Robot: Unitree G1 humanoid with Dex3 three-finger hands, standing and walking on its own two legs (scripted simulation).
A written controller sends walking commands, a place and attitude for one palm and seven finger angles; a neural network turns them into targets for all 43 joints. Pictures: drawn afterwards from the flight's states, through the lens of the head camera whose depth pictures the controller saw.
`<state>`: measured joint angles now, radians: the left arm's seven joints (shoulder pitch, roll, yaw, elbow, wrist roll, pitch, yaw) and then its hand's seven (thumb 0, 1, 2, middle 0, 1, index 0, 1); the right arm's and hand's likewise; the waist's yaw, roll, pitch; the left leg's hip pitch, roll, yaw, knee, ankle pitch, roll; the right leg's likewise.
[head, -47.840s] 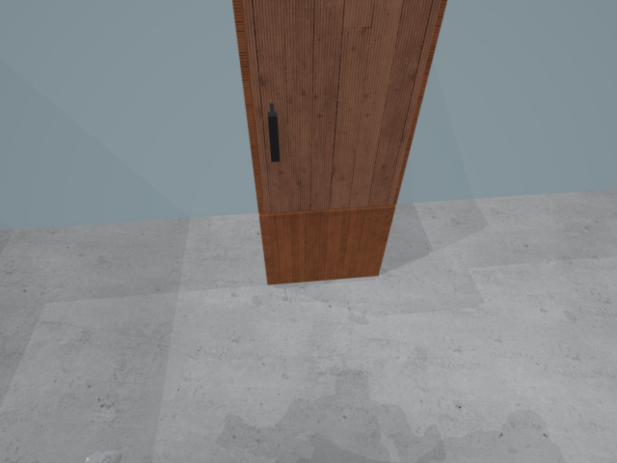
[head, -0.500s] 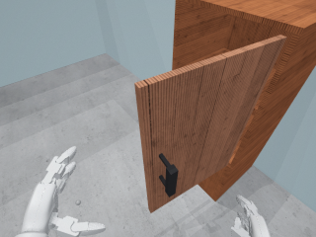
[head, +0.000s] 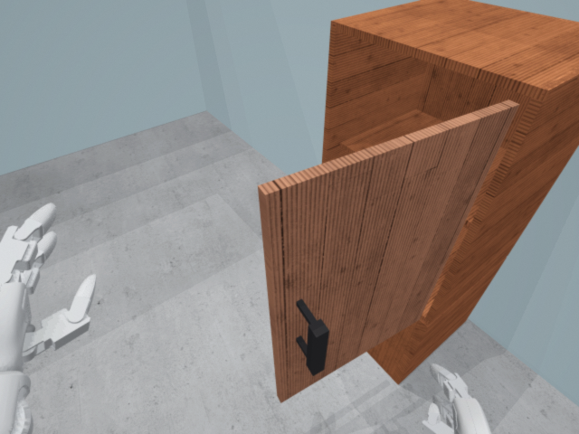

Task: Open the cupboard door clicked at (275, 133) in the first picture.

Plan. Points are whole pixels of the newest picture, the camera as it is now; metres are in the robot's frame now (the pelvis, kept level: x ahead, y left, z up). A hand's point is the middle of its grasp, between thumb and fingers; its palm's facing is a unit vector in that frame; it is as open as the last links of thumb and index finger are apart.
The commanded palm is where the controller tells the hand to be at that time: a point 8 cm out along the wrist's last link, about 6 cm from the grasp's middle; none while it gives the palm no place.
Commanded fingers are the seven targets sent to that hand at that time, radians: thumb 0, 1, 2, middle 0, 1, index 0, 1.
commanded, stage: draw the hand back to the body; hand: left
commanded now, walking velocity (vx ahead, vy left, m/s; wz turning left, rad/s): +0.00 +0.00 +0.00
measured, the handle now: (309, 337) +0.29 +0.01 -0.04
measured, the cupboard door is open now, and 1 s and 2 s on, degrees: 82 82 82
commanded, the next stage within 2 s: step back with the hand held close in 0.40 s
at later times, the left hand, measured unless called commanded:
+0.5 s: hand (80, 307) +0.18 +0.24 +0.17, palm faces +0.46 -0.80 -0.40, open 7.4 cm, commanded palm +0.14 +0.28 +0.18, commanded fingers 0.00 0.90 0.90 -0.20 -0.30 -0.20 -0.30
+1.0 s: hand (53, 339) +0.15 +0.26 +0.16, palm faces +0.38 -0.77 -0.51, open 7.4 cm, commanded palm +0.09 +0.29 +0.18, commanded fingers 0.00 0.90 0.90 -0.20 -0.30 -0.20 -0.30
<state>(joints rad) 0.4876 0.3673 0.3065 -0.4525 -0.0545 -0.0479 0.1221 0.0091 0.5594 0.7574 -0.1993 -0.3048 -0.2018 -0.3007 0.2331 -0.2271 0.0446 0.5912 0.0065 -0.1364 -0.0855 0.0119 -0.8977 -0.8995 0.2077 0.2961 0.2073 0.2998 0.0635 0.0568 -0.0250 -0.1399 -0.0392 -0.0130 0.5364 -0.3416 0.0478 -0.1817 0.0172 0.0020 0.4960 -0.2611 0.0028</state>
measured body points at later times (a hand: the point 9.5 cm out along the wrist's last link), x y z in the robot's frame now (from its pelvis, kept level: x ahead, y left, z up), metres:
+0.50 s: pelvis +0.00 -0.02 +0.01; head -0.03 -0.04 +0.45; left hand +0.15 +0.28 +0.19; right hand +0.18 -0.24 -0.08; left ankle -0.03 +0.08 -0.73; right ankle +0.01 -0.13 -0.73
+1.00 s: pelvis -0.05 +0.00 +0.00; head -0.05 +0.00 +0.45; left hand +0.13 +0.30 +0.19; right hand +0.11 -0.26 -0.07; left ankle -0.03 +0.08 -0.73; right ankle +0.01 -0.13 -0.73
